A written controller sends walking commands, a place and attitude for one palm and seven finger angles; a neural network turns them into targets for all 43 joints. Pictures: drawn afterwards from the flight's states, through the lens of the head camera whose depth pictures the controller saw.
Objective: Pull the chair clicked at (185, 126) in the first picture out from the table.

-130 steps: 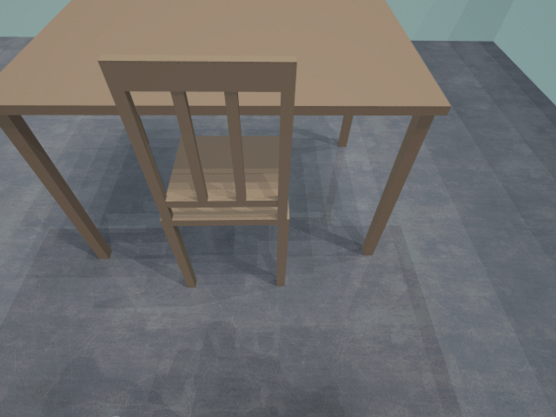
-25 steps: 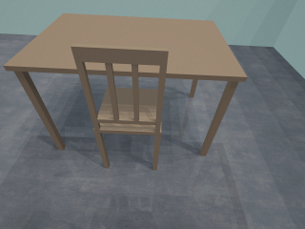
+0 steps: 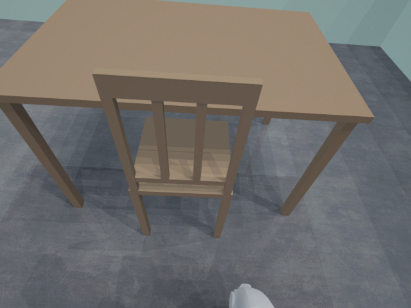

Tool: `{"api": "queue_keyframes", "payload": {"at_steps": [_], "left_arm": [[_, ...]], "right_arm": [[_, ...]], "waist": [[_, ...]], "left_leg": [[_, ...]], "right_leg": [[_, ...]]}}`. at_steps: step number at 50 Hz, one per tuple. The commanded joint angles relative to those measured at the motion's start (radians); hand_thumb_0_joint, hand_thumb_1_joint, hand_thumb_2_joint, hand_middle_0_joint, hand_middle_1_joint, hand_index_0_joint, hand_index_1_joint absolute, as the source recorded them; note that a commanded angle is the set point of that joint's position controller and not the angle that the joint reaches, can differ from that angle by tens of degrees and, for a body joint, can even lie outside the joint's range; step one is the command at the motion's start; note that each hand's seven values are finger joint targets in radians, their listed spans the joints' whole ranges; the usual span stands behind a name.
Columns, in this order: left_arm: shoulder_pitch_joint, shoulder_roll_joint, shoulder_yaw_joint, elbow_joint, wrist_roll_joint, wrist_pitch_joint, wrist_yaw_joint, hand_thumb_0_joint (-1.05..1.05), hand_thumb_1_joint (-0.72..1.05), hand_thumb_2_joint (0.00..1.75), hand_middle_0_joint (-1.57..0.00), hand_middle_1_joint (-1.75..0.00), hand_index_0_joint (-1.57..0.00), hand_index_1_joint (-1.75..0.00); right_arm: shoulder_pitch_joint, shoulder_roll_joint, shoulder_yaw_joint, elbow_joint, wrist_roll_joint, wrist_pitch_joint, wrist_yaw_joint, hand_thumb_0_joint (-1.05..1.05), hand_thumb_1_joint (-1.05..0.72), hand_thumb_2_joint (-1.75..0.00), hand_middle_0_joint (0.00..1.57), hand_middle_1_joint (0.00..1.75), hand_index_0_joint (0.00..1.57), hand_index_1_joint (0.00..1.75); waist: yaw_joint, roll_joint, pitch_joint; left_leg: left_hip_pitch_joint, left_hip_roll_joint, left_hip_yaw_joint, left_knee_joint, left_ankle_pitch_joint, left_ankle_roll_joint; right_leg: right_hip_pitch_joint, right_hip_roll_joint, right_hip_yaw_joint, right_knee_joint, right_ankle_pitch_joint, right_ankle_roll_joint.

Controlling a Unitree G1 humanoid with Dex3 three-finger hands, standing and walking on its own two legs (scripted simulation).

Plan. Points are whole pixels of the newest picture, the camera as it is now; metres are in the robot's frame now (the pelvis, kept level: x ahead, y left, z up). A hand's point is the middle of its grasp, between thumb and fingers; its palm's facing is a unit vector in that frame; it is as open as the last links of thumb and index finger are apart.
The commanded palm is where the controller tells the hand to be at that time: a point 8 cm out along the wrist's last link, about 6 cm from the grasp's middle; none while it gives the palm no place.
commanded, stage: take the last steps up to it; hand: left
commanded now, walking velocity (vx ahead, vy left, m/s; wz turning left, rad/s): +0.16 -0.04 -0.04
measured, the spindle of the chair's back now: (162, 144) +0.55 +0.14 -0.08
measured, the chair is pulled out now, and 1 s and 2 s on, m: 0.00 0.00 0.00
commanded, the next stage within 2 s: come to a stop and stand still in 0.02 s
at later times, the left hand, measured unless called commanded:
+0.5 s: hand out of the picture +0.13 +0.21 -0.18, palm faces +0.04 -0.96 -0.26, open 7.3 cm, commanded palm none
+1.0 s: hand out of the picture +0.06 +0.24 -0.18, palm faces -0.03 -0.98 -0.19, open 7.4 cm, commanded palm none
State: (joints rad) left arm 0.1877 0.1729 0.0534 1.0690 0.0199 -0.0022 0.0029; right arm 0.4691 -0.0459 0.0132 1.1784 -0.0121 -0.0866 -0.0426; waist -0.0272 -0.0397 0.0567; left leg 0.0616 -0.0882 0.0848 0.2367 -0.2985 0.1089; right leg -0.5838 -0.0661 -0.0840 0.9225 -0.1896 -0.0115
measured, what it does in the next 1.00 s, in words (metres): steps on the spot: right foot, then left foot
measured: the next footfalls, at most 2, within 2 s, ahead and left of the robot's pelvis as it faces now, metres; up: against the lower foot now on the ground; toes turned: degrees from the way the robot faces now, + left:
right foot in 0.16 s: +0.18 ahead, -0.08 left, +0.00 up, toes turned -5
left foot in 0.60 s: +0.17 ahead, +0.07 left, +0.00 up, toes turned +2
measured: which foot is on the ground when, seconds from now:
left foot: down 0.00-0.18, up 0.20-0.58, down 0.60-1.00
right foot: up 0.00-0.14, down 0.16-0.62, up 0.64-1.00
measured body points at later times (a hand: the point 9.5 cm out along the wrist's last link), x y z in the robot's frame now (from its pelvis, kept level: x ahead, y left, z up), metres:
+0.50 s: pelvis +0.10 +0.02 -0.01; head +0.13 +0.01 +0.44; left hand +0.13 +0.26 -0.16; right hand +0.18 -0.22 -0.16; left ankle +0.10 +0.17 -0.69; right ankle +0.14 -0.08 -0.74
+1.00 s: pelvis +0.06 +0.04 +0.01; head +0.09 +0.07 +0.45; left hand +0.06 +0.29 -0.16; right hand +0.04 -0.18 -0.14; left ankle +0.09 +0.16 -0.74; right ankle -0.01 -0.10 -0.70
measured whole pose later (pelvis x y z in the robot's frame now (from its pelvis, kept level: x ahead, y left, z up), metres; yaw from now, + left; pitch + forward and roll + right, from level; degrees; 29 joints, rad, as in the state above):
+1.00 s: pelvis +0.06 +0.04 +0.01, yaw -3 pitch +1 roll +0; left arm 0.30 0.21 0.06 1.08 0.02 0.08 0.01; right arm 0.29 -0.12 -0.03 1.07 -0.02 0.01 -0.05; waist -0.02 -0.05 0.04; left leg -0.22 0.03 0.06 0.38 -0.17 0.01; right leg -0.27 -0.02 0.04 0.79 -0.43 0.03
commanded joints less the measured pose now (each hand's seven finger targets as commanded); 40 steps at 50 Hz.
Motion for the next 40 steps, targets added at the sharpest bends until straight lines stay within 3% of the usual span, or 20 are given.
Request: {"api": "queue_keyframes", "payload": {"at_steps": [1, 4, 6, 7, 8, 9, 10, 12, 14, 15, 19, 25, 28, 29, 30, 31, 32, 34, 36, 40], "left_arm": [[-0.066, 0.006, -0.004, -0.066, 0.000, -0.028, -0.002, 0.00, 0.90, 0.90, -0.20, -0.30, -0.20, -0.30], [0.024, 0.016, -0.001, -0.040, 0.001, -0.033, 0.012, 0.00, 0.90, 0.90, -0.20, -0.30, -0.20, -0.30], [0.163, 0.048, 0.009, -0.004, 0.004, -0.045, 0.020, 0.00, 0.90, 0.90, -0.20, -0.30, -0.20, -0.30], [0.279, 0.078, 0.020, 0.031, 0.007, -0.053, 0.026, 0.00, 0.90, 0.90, -0.20, -0.30, -0.20, -0.30], [0.366, 0.143, 0.036, 0.055, 0.006, -0.062, 0.040, 0.00, 0.90, 0.90, -0.20, -0.30, -0.20, -0.30], [0.346, 0.155, 0.025, 0.056, -0.014, -0.059, 0.042, 0.00, 0.90, 0.90, -0.20, -0.30, -0.20, -0.30], [0.254, 0.141, 0.020, 0.018, -0.013, -0.051, 0.050, 0.00, 0.90, 0.90, -0.20, -0.30, -0.20, -0.30], [0.084, 0.123, 0.011, -0.038, -0.001, -0.047, 0.058, 0.00, 0.90, 0.90, -0.20, -0.30, -0.20, -0.30], [0.035, 0.072, -0.003, -0.063, 0.007, -0.030, 0.066, 0.00, 0.90, 0.90, -0.20, -0.30, -0.20, -0.30], [0.035, 0.084, 0.003, -0.067, 0.009, -0.023, 0.066, 0.00, 0.90, 0.90, -0.20, -0.30, -0.20, -0.30], [0.077, 0.135, 0.023, -0.075, 0.010, -0.004, 0.053, 0.00, 0.90, 0.90, -0.20, -0.30, -0.20, -0.30], [0.086, 0.173, 0.038, -0.101, 0.020, 0.015, 0.048, 0.00, 0.90, 0.90, -0.20, -0.30, -0.20, -0.30], [0.062, 0.165, 0.037, -0.107, 0.012, 0.025, 0.047, 0.00, 0.90, 0.90, -0.20, -0.30, -0.20, -0.30], [0.084, 0.127, 0.026, -0.106, 0.005, 0.028, 0.046, 0.00, 0.90, 0.90, -0.20, -0.30, -0.20, -0.30], [0.122, 0.073, 0.013, -0.107, -0.006, 0.031, 0.043, 0.00, 0.90, 0.90, -0.20, -0.30, -0.20, -0.30], [0.134, 0.057, 0.010, -0.107, -0.002, 0.037, 0.045, 0.00, 0.90, 0.90, -0.20, -0.30, -0.20, -0.30], [0.129, 0.073, 0.015, -0.100, 0.004, 0.047, 0.044, 0.00, 0.90, 0.90, -0.20, -0.30, -0.20, -0.30], [0.152, 0.091, 0.033, -0.058, 0.012, 0.064, 0.036, 0.00, 0.90, 0.90, -0.20, -0.30, -0.20, -0.30], [0.185, 0.094, 0.035, -0.038, 0.010, 0.059, 0.025, 0.00, 0.90, 0.90, -0.20, -0.30, -0.20, -0.30], [0.166, 0.103, 0.035, -0.037, 0.012, 0.063, 0.018, 0.00, 0.90, 0.90, -0.20, -0.30, -0.20, -0.30]], "right_arm": [[0.119, -0.157, -0.031, 0.010, -0.008, -0.005, -0.022, 0.00, -0.90, -0.90, 0.20, 0.30, 0.20, 0.30], [0.096, -0.186, -0.045, 0.007, -0.003, 0.007, -0.025, 0.00, -0.90, -0.90, 0.20, 0.30, 0.20, 0.30], [0.050, -0.192, -0.050, -0.008, 0.004, 0.007, -0.024, 0.00, -0.90, -0.90, 0.20, 0.30, 0.20, 0.30], [0.017, -0.191, -0.054, -0.025, 0.014, 0.009, -0.024, 0.00, -0.90, -0.90, 0.20, 0.30, 0.20, 0.30], [0.042, -0.155, -0.056, -0.045, 0.024, 0.005, -0.018, 0.00, -0.90, -0.90, 0.20, 0.30, 0.20, 0.30], [0.062, -0.152, -0.057, -0.042, 0.028, 0.017, -0.023, 0.00, -0.90, -0.90, 0.20, 0.30, 0.20, 0.30], [0.026, -0.142, -0.058, -0.062, 0.026, 0.035, -0.028, 0.00, -0.90, -0.90, 0.20, 0.30, 0.20, 0.30], [-0.062, -0.140, -0.068, -0.083, 0.020, 0.068, -0.017, 0.00, -0.90, -0.90, 0.20, 0.30, 0.20, 0.30], [-0.036, -0.073, -0.061, -0.075, 0.013, 0.110, -0.011, 0.00, -0.90, -0.90, 0.20, 0.30, 0.20, 0.30], [-0.031, -0.066, -0.062, -0.074, 0.012, 0.120, -0.005, 0.00, -0.90, -0.90, 0.20, 0.30, 0.20, 0.30], [-0.108, -0.124, -0.076, -0.120, 0.003, 0.133, 0.006, 0.00, -0.90, -0.90, 0.20, 0.30, 0.20, 0.30], [-0.212, -0.154, -0.083, -0.175, 0.009, 0.123, 0.012, 0.00, -0.90, -0.90, 0.20, 0.30, 0.20, 0.30], [-0.134, -0.150, -0.076, -0.154, 0.011, 0.101, 0.011, 0.00, -0.90, -0.90, 0.20, 0.30, 0.20, 0.30], [-0.121, -0.172, -0.074, -0.147, 0.009, 0.088, 0.010, 0.00, -0.90, -0.90, 0.20, 0.30, 0.20, 0.30], [-0.150, -0.235, -0.080, -0.160, 0.001, 0.077, 0.009, 0.00, -0.90, -0.90, 0.20, 0.30, 0.20, 0.30], [-0.188, -0.277, -0.080, -0.188, -0.010, 0.079, 0.002, 0.00, -0.90, -0.90, 0.20, 0.30, 0.20, 0.30], [-0.217, -0.276, -0.070, -0.195, -0.019, 0.081, -0.009, 0.00, -0.90, -0.90, 0.20, 0.30, 0.20, 0.30], [-0.248, -0.236, -0.059, -0.177, -0.017, 0.076, -0.029, 0.00, -0.90, -0.90, 0.20, 0.30, 0.20, 0.30], [-0.252, -0.243, -0.058, -0.185, -0.015, 0.072, -0.030, 0.00, -0.90, -0.90, 0.20, 0.30, 0.20, 0.30], [-0.160, -0.249, -0.066, -0.156, -0.008, 0.070, -0.038, 0.00, -0.90, -0.90, 0.20, 0.30, 0.20, 0.30]], "waist": [[-0.009, 0.136, 0.082], [0.032, 0.143, 0.018], [0.101, 0.124, -0.038], [0.155, 0.084, -0.086], [0.157, -0.063, -0.197], [0.107, -0.032, -0.252], [0.076, 0.017, -0.162], [0.023, 0.041, -0.002], [-0.028, 0.059, 0.006], [-0.025, 0.054, -0.016], [0.013, -0.081, -0.067], [0.043, -0.144, -0.104], [-0.002, -0.123, -0.132], [0.000, -0.035, -0.127], [0.019, 0.200, -0.090], [0.033, 0.314, -0.025], [0.038, 0.202, 0.006], [0.062, 0.214, 0.025], [0.063, 0.158, 0.007], [0.022, 0.174, -0.024]], "left_leg": [[-0.009, 0.270, -0.090, 0.060, 1.013, -0.018], [-0.008, 0.286, -0.087, 0.197, 1.211, -0.045], [-0.073, 0.273, -0.088, 0.368, 1.155, -0.069], [-0.215, 0.231, -0.082, 0.566, 0.990, -0.101], [-0.434, 0.079, -0.032, 0.890, 0.349, -0.135], [-0.447, 0.031, -0.087, 1.073, -0.299, -0.125], [-0.424, 0.080, -0.168, 1.040, -0.301, -0.101], [-0.413, 0.129, -0.166, 0.993, -0.237, -0.108], [-0.328, 0.133, -0.132, 0.852, -0.217, -0.126], [-0.327, 0.126, -0.100, 0.803, -0.193, -0.132], [-0.420, 0.105, -0.070, 0.774, -0.147, -0.159], [-0.379, 0.094, -0.057, 0.603, -0.148, -0.162], [-0.195, 0.092, -0.046, 0.245, 0.074, -0.151], [-0.131, 0.139, -0.080, 0.120, 0.157, -0.143], [-0.157, 0.306, -0.273, 0.026, 0.252, -0.108], [-0.291, 0.444, -0.427, -0.001, 0.400, -0.030], [-0.373, 0.468, -0.418, -0.008, 0.403, 0.014], [-0.351, 0.377, -0.309, 0.000, 0.378, -0.043], [-0.293, 0.355, -0.265, 0.009, 0.344, -0.024], [-0.163, 0.354, -0.243, 0.019, 0.371, -0.026]], "right_leg": [[0.011, 0.056, -0.056, -0.182, 0.009, -0.029], [0.180, 0.108, -0.075, -0.250, -0.006, -0.067], [0.372, 0.105, -0.048, -0.360, 0.077, -0.086], [0.572, 0.036, 0.027, -0.416, 0.314, -0.123], [0.777, -0.225, 0.356, -0.399, 0.907, -0.250], [0.738, -0.394, 0.458, -0.457, 1.236, -0.360], [0.595, -0.387, 0.413, -0.500, 1.140, -0.361], [0.297, -0.307, 0.302, -0.555, 0.889, -0.315], [0.159, -0.236, 0.174, -0.579, 0.727, -0.248], [0.170, -0.210, 0.138, -0.577, 0.662, -0.229], [0.294, -0.192, 0.167, -0.550, 0.636, -0.217], [0.338, -0.182, 0.202, -0.518, 0.495, -0.206], [0.297, -0.138, 0.190, -0.450, 0.261, -0.124], [0.267, -0.079, 0.158, -0.382, 0.122, -0.075], [0.182, 0.024, 0.108, -0.300, -0.178, -0.016], [0.163, 0.076, 0.086, -0.150, -0.345, 0.019], [0.197, 0.064, 0.149, -0.022, -0.335, 0.017], [0.165, 0.072, 0.201, 0.084, -0.220, 0.027], [0.122, 0.078, 0.196, 0.141, -0.167, 0.040], [0.064, 0.077, 0.194, 0.173, -0.138, 0.060]]}}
